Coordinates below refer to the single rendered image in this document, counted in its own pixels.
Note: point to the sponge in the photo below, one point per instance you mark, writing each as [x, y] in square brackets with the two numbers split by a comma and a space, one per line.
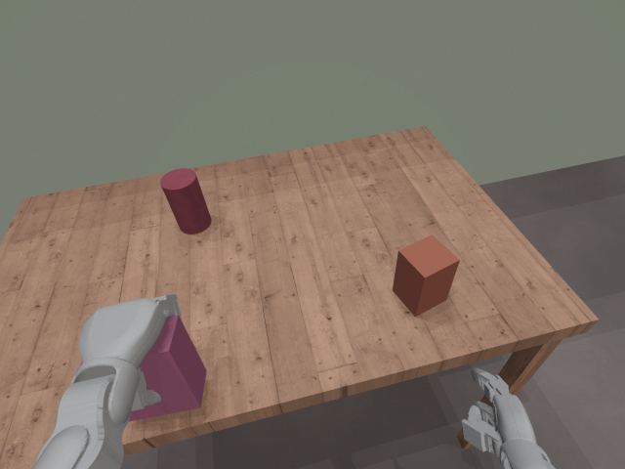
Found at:
[174, 370]

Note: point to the robot left hand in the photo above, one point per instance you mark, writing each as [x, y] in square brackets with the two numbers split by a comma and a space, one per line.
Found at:
[128, 331]

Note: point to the robot left forearm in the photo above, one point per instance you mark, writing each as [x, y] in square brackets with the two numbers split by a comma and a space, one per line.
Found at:
[92, 415]

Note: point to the robot right forearm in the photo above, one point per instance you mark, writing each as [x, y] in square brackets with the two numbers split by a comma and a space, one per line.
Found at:
[523, 454]

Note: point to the table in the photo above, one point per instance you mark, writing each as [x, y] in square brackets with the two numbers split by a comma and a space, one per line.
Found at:
[287, 297]

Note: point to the robot right hand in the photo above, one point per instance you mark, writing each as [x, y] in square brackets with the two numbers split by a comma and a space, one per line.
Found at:
[506, 420]

